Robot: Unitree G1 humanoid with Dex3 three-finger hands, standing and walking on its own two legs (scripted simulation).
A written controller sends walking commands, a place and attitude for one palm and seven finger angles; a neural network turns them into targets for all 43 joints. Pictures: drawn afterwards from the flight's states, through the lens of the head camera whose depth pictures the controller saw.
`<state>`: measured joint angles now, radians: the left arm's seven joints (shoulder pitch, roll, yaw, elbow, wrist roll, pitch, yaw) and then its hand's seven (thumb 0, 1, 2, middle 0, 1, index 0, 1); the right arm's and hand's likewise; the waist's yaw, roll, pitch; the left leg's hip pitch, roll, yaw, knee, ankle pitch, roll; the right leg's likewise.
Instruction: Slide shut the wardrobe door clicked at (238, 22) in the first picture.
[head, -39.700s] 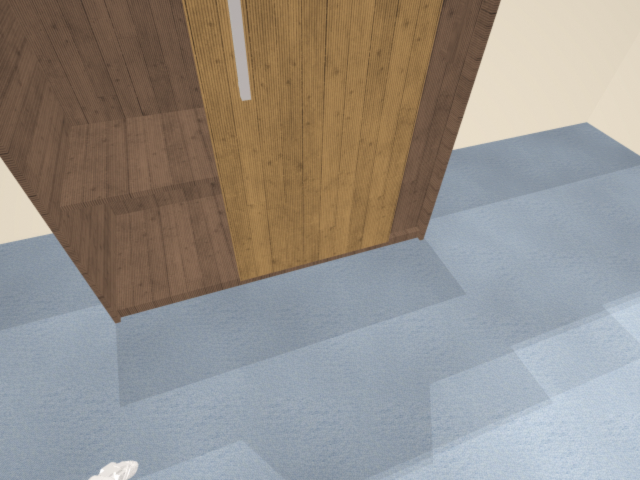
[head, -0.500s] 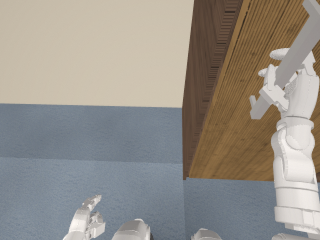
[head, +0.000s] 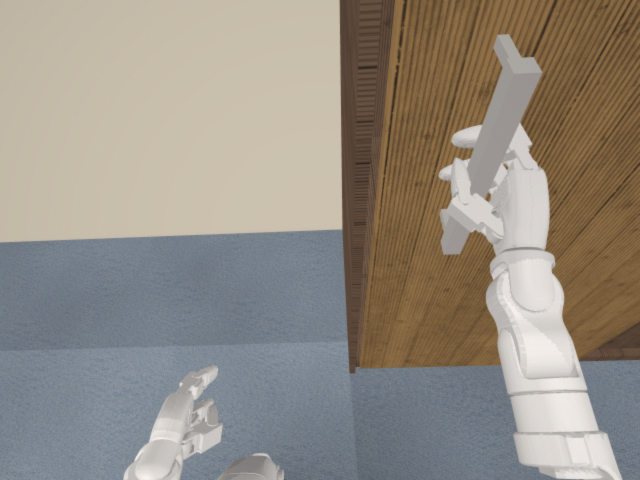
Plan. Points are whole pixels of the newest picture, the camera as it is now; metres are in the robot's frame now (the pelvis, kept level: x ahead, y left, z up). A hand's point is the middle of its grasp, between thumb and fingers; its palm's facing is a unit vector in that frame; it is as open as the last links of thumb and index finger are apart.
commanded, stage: stop walking and hold the door there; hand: right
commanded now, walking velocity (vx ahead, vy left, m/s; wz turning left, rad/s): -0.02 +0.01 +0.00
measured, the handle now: (472, 165) +0.42 -0.17 +0.15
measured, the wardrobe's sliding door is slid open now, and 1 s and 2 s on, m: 0.01 0.01 0.01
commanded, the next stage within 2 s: loosen the grip on the handle in 0.38 s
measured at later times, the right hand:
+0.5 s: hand (450, 199) +0.37 -0.14 +0.14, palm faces +0.21 +0.97 -0.15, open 5.9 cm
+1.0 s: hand (458, 206) +0.37 -0.15 +0.14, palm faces +0.21 +0.97 -0.12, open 14.2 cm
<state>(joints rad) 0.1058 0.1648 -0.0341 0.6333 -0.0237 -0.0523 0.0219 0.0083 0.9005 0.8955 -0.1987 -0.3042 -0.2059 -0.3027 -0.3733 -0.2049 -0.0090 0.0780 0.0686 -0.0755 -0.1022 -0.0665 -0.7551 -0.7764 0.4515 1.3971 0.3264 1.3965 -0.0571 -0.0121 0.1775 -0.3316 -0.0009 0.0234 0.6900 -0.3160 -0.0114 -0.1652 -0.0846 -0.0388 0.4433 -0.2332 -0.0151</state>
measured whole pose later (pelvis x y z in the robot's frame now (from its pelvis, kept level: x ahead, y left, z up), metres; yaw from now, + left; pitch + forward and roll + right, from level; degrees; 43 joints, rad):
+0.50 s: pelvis +0.00 +0.04 -0.01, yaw +1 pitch -1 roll +1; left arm 0.16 0.25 0.00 0.66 -0.03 0.00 0.08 0.01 0.90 0.90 -0.20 -0.30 -0.20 -0.30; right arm -0.31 -0.26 -0.14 0.18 0.06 -0.08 -0.11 -0.09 -0.74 -0.79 0.45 1.40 0.25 1.40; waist 0.00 -0.02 0.06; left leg -0.22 0.01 0.05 0.43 -0.20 0.00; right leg -0.20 -0.07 -0.06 0.48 -0.25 0.03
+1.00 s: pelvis -0.04 +0.03 -0.02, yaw +3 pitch +1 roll +0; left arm 0.29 0.24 -0.02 0.72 -0.05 -0.17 0.06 0.01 0.90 0.90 -0.20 -0.30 -0.21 -0.30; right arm -0.50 -0.32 -0.19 0.55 0.06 -0.23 -0.09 -0.01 0.48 -0.23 0.34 1.26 0.24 1.23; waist 0.01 0.01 -0.01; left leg -0.41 0.00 0.00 0.58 -0.20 0.01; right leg -0.36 -0.02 -0.01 0.61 -0.27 0.01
